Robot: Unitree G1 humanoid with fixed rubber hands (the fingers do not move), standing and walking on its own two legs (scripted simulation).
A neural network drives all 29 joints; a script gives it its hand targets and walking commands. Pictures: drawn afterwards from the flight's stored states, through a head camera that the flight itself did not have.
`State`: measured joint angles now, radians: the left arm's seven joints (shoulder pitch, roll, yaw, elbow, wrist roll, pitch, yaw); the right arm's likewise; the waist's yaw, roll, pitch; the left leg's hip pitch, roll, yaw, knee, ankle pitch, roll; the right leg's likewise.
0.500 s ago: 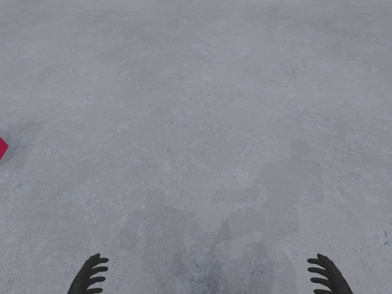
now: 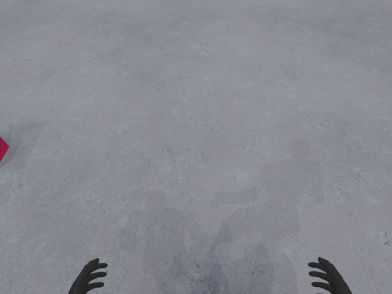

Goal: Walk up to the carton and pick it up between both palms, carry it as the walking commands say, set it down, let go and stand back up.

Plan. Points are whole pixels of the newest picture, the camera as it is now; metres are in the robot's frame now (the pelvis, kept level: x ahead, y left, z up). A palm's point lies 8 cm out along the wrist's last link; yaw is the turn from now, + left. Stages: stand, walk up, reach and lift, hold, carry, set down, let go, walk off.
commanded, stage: stand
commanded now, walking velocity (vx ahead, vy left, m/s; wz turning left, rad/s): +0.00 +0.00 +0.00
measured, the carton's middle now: out of the picture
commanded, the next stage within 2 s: walk up in 0.28 s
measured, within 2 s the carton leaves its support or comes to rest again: neither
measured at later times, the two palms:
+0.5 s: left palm out of the picture +0.12 +0.28 -0.09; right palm out of the picture +0.12 -0.26 -0.09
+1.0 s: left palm out of the picture +0.00 +0.35 -0.10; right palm out of the picture +0.11 -0.17 -0.10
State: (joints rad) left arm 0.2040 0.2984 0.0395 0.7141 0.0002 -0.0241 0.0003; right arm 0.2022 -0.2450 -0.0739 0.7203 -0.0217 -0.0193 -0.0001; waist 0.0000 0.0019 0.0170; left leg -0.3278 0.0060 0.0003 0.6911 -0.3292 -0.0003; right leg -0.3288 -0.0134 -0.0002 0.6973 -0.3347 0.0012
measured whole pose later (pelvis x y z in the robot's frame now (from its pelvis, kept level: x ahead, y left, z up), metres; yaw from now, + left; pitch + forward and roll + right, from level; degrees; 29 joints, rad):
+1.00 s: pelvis -0.04 +0.06 +0.00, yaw +14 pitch -1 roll -1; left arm 0.19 0.30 0.04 0.75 0.00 0.09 0.01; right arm 0.23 -0.25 -0.01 0.76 -0.02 0.06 0.02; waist 0.00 0.00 0.05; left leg -0.29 0.02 -0.04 0.70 -0.38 0.00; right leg -0.38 -0.11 -0.09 0.85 -0.50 0.09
